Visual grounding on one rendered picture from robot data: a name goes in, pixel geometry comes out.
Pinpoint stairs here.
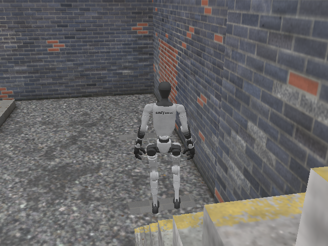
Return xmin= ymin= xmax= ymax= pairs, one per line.
xmin=134 ymin=167 xmax=328 ymax=246

